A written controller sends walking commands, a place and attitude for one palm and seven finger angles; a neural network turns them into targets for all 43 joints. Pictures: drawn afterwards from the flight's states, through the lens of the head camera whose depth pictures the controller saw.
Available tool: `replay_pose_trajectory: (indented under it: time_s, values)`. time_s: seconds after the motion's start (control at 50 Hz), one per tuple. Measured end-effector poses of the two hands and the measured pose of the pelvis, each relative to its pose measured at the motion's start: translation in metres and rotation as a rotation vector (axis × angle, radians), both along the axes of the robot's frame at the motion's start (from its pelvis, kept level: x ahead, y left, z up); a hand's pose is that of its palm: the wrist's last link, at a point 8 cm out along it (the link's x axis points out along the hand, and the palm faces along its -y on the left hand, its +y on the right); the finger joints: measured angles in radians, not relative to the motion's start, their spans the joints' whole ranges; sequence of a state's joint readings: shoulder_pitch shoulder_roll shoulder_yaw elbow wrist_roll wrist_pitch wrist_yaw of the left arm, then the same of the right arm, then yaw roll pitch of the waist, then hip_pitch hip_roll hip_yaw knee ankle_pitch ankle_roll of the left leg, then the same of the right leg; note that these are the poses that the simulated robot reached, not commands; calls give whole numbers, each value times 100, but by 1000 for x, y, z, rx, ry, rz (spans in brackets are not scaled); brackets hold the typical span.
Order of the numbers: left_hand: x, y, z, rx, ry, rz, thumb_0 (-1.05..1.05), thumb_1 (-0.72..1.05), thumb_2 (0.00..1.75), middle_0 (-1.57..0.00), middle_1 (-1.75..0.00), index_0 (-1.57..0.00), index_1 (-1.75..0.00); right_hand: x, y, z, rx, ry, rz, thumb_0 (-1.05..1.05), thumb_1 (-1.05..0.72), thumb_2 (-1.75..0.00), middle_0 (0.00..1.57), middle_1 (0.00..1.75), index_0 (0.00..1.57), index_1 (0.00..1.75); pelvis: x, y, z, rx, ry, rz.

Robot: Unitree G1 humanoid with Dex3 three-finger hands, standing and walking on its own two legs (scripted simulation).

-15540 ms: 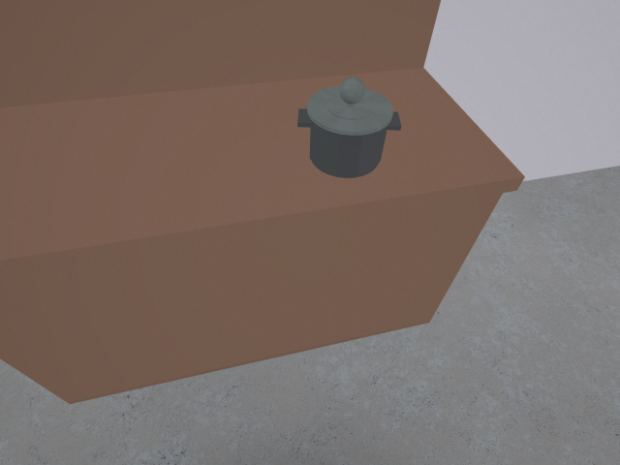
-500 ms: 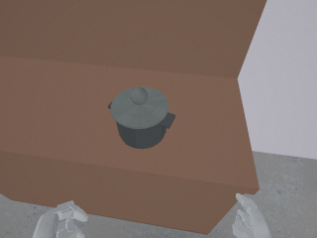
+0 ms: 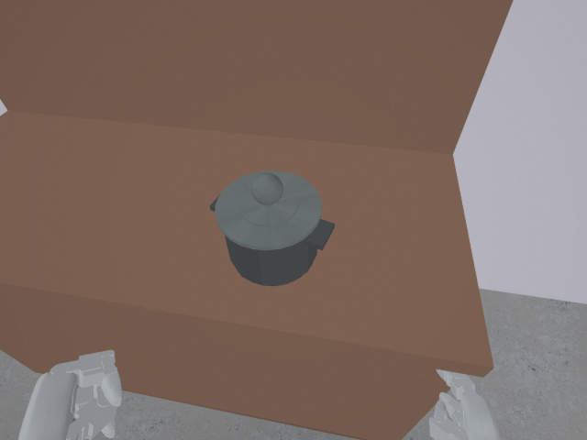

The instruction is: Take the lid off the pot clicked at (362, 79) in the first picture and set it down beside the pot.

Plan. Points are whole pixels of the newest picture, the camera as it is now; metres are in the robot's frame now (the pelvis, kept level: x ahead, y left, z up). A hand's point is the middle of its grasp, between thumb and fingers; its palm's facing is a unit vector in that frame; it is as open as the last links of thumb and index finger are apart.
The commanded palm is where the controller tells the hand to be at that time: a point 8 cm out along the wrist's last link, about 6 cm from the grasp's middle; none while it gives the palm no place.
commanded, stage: raise the hand higher, near the body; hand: left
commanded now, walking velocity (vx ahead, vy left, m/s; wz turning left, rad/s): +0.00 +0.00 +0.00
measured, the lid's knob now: (267, 189) +0.44 +0.10 +0.11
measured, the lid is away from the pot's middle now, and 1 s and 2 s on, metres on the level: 0.00 0.00 0.00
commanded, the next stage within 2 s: reach forward and open the fingers in 0.44 s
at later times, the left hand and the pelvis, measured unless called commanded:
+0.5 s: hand (98, 348) +0.18 +0.24 +0.10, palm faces +0.29 -0.86 -0.43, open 3.1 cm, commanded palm +0.13 +0.28 +0.12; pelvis +0.01 +0.01 +0.00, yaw -1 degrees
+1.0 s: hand (72, 324) +0.19 +0.27 +0.12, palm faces -0.21 -0.03 -0.98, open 3.9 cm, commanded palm +0.19 +0.27 +0.18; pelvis -0.02 +0.01 +0.00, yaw -1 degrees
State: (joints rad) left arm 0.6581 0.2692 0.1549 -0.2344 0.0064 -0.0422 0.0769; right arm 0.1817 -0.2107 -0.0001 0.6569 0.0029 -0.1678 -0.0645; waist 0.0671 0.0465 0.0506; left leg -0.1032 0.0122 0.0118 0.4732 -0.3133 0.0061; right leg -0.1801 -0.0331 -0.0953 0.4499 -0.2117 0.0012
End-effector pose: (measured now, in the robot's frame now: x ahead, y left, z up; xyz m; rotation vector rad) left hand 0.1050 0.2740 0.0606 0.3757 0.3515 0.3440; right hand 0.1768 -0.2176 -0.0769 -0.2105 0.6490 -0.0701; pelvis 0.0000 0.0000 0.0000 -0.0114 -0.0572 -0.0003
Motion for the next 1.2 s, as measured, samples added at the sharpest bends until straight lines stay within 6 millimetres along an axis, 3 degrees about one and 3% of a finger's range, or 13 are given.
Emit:
replay_pose_trajectory:
  time_s: [0.56, 0.66, 0.72, 0.8, 1.0, 1.2]
  values:
    - [42, 10, 67, 114, -280, -95, 2, 89, 90, -130, -150, -130, -150, -1, 8, 1, 1, 9, -16, 1, -90, -90, 21, 30, 18, 29, 7, 13, 0, -5, -4, -13]
    - [58, 4, 85, 667, -121, -220, 2, 87, 90, -128, -147, -128, -147, 1, 2, 4, -20, 30, 24, 1, -90, -90, 21, 30, 20, 31, 4, 13, -1, 2, 33, -41]
    - [66, 2, 93, 921, -31, -302, 1, 82, 92, -127, -141, -127, -141, 4, -5, 3, -8, 57, 23, 1, -90, -90, 21, 30, 23, 33, 1, 13, -2, 6, 48, -61]
    - [72, 1, 99, 1065, 66, -405, 1, 72, 97, -123, -131, -123, -131, 6, -10, 3, 19, 69, 14, 1, -90, -90, 21, 30, 28, 35, -3, 12, -1, 8, 51, -62]
    - [79, 0, 114, 1081, 206, -583, 0, 42, 114, -113, -98, -113, -98, 4, -6, -7, 37, 101, 25, 1, -90, -90, 20, 30, 25, 33, -16, 9, 3, 8, 30, -14]
    - [94, -5, 137, 1112, 159, -630, 0, 12, 127, -101, -63, -101, -63, -6, 9, -13, 69, 117, 61, 1, -90, -90, 21, 30, 21, 30, -30, 5, 5, 12, 22, -3]
